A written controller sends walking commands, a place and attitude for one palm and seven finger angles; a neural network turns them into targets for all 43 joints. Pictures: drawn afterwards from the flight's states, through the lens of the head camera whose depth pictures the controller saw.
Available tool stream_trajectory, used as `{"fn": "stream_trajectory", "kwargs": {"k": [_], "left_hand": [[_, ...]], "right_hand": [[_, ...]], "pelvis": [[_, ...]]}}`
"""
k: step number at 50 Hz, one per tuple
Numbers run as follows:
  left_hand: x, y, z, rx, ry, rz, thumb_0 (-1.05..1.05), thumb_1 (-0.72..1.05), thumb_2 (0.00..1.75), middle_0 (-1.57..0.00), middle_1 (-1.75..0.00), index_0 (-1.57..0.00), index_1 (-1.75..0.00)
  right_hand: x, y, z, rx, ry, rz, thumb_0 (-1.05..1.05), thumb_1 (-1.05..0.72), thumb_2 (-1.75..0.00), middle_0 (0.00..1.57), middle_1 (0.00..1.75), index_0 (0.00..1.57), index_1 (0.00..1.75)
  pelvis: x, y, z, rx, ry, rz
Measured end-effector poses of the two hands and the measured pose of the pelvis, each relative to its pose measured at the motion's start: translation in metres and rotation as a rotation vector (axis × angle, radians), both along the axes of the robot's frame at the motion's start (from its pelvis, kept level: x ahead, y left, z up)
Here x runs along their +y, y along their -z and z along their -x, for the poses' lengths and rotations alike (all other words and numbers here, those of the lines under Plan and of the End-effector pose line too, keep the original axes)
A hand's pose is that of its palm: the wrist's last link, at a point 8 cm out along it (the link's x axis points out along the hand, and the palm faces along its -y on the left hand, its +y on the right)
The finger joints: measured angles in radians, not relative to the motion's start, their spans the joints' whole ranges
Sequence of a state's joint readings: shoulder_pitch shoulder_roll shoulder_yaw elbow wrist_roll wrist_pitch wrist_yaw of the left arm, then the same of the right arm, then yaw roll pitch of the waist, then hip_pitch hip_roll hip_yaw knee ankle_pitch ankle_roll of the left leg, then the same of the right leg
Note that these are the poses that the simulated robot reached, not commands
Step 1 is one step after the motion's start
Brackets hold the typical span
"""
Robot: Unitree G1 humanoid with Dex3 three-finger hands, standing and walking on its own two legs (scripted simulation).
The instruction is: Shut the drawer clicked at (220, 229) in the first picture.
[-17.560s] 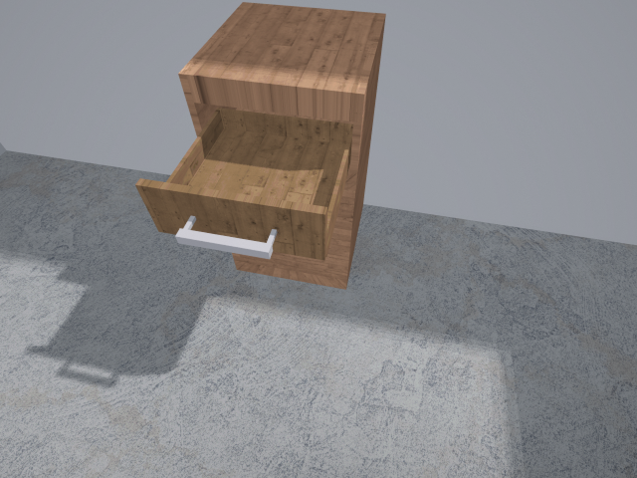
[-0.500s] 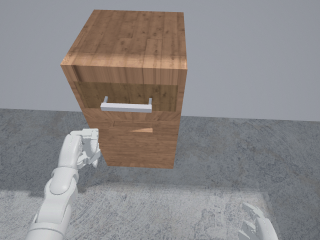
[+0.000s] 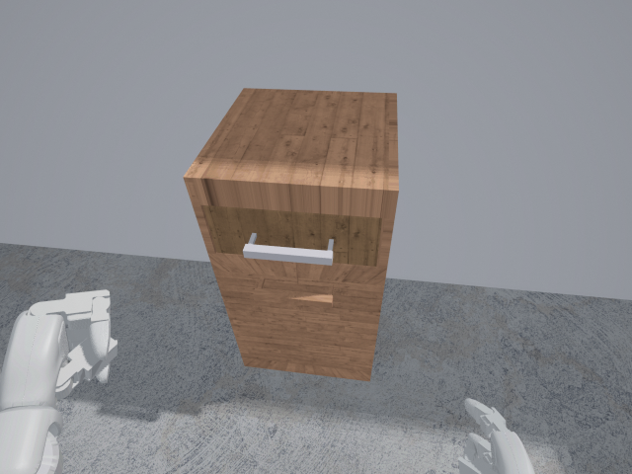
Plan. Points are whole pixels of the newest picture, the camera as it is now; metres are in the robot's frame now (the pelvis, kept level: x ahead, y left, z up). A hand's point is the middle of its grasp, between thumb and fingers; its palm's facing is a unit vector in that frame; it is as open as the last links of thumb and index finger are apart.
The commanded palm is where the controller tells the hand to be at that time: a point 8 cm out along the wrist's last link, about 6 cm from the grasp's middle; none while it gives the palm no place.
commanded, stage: draw the hand back to the body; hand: left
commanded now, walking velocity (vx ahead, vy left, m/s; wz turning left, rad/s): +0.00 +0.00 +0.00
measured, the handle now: (289, 247) +0.60 +0.13 -0.12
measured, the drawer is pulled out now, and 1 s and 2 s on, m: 0.00 0.00 0.00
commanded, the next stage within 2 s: step back with the hand held close in 0.24 s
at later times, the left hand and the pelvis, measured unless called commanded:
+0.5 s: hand (86, 344) +0.18 +0.23 +0.18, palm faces +0.40 -0.81 -0.43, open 3.2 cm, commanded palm +0.12 +0.26 +0.18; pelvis -0.02 -0.02 +0.00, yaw +0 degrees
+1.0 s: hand (47, 407) +0.13 +0.25 +0.16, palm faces +0.35 -0.80 -0.48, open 3.2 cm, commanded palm +0.07 +0.28 +0.18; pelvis -0.06 +0.01 -0.01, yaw -1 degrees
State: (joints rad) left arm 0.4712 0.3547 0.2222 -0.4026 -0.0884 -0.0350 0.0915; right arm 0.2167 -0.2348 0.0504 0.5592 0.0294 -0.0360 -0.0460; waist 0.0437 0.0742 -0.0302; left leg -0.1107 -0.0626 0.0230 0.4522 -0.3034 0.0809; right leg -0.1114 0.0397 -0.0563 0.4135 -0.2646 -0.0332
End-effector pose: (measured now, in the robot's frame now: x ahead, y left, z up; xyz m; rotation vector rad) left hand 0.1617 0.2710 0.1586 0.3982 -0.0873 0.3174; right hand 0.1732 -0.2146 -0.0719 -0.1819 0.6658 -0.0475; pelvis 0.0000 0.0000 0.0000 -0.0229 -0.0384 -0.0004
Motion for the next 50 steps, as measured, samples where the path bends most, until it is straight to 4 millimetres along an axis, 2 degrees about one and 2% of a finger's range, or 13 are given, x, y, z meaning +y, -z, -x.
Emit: {"fn": "stream_trajectory", "kwargs": {"k": [5, 9, 13, 16, 20, 23, 25, 30, 34, 38, 43, 46, 50], "left_hand": [[0.004, -0.029, 0.027, -0.077, -0.034, -0.082, 0.01, 0.89, 0.89, -1.40, -1.60, -1.40, -1.60], [0.003, -0.027, 0.037, -0.086, -0.061, -0.074, 0.01, 0.89, 0.89, -1.40, -1.60, -1.40, -1.60], [-0.001, -0.007, 0.036, -0.037, -0.075, -0.019, 0.01, 0.89, 0.89, -1.40, -1.60, -1.40, -1.60], [-0.007, -0.002, 0.034, -0.022, -0.063, -0.005, 0.01, 0.89, 0.89, -1.40, -1.60, -1.40, -1.60], [-0.013, -0.015, 0.033, -0.064, -0.033, -0.041, 0.02, 0.89, 0.89, -1.40, -1.60, -1.40, -1.60], [-0.008, -0.032, 0.028, -0.143, -0.023, -0.118, 0.01, 0.88, 0.89, -1.41, -1.60, -1.40, -1.60], [-0.004, -0.035, 0.023, -0.160, -0.023, -0.141, 0.01, 0.88, 0.89, -1.40, -1.60, -1.40, -1.60], [-0.006, -0.012, 0.014, -0.051, 0.021, -0.116, 0.01, 0.89, 0.89, -1.40, -1.60, -1.40, -1.60], [-0.011, 0.000, 0.019, 0.023, 0.072, -0.116, 0.01, 0.89, 0.89, -1.40, -1.60, -1.40, -1.60], [-0.005, -0.012, 0.031, -0.015, 0.087, -0.159, 0.01, 0.88, 0.89, -1.40, -1.60, -1.40, -1.60], [0.006, -0.030, 0.047, -0.101, 0.065, -0.209, 0.01, 0.88, 0.89, -1.40, -1.60, -1.40, -1.60], [0.011, -0.030, 0.057, -0.115, 0.043, -0.207, 0.01, 0.88, 0.89, -1.40, -1.60, -1.40, -1.60], [0.014, -0.018, 0.069, -0.098, 0.019, -0.177, 0.01, 0.88, 0.89, -1.40, -1.60, -1.40, -1.60]], "right_hand": [[-0.006, -0.001, 0.000, -0.026, -0.003, -0.001, 0.01, -0.90, -0.90, 0.20, 0.30, 0.20, 0.30], [-0.008, 0.000, 0.001, -0.032, 0.000, -0.006, 0.01, -0.90, -0.90, 0.20, 0.30, 0.20, 0.30], [-0.011, 0.002, 0.007, -0.022, 0.006, 0.000, 0.01, -0.90, -0.90, 0.20, 0.30, 0.20, 0.30], [-0.014, 0.003, 0.013, -0.021, 0.012, 0.005, 0.01, -0.90, -0.90, 0.20, 0.30, 0.20, 0.30], [-0.019, 0.003, 0.017, -0.031, 0.024, 0.005, 0.01, -0.90, -0.90, 0.20, 0.30, 0.20, 0.30], [-0.025, 0.003, 0.022, -0.015, 0.042, 0.011, 0.01, -0.90, -0.90, 0.20, 0.30, 0.20, 0.30], [-0.030, 0.004, 0.026, 0.004, 0.062, 0.016, 0.01, -0.90, -0.90, 0.20, 0.30, 0.20, 0.30], [-0.043, 0.009, 0.044, 0.066, 0.127, 0.033, 0.01, -0.90, -0.90, 0.20, 0.30, 0.20, 0.30], [-0.048, 0.010, 0.058, 0.112, 0.164, 0.060, 0.01, -0.90, -0.90, 0.20, 0.30, 0.20, 0.30], [-0.046, 0.008, 0.066, 0.127, 0.168, 0.084, 0.01, -0.91, -0.90, 0.20, 0.30, 0.20, 0.30], [-0.035, 0.005, 0.066, 0.088, 0.149, 0.082, 0.01, -0.91, -0.90, 0.20, 0.30, 0.20, 0.30], [-0.026, 0.004, 0.065, 0.053, 0.136, 0.063, 0.01, -0.91, -0.90, 0.20, 0.30, 0.20, 0.30], [-0.016, 0.004, 0.069, 0.025, 0.117, 0.044, 0.01, -0.90, -0.90, 0.20, 0.30, 0.20, 0.30]], "pelvis": [[-0.002, 0.000, 0.002, -0.012, -0.002, 0.000], [-0.005, 0.000, 0.007, -0.019, -0.007, -0.002], [-0.009, 0.001, 0.013, -0.019, -0.007, -0.004], [-0.012, 0.001, 0.013, -0.018, -0.004, -0.006], [-0.015, 0.001, 0.011, -0.020, 0.001, -0.006], [-0.016, 0.001, 0.013, -0.005, 0.002, 0.001], [-0.016, 0.001, 0.016, 0.008, 0.007, 0.004], [-0.010, 0.000, 0.022, 0.040, 0.020, -0.005], [-0.006, 0.000, 0.026, 0.058, 0.022, -0.010], [-0.003, 0.002, 0.032, 0.062, 0.015, -0.009], [0.002, 0.004, 0.043, 0.056, 0.014, -0.012], [0.005, 0.005, 0.052, 0.050, 0.018, -0.014], [0.007, 0.007, 0.064, 0.047, 0.019, -0.010]]}}
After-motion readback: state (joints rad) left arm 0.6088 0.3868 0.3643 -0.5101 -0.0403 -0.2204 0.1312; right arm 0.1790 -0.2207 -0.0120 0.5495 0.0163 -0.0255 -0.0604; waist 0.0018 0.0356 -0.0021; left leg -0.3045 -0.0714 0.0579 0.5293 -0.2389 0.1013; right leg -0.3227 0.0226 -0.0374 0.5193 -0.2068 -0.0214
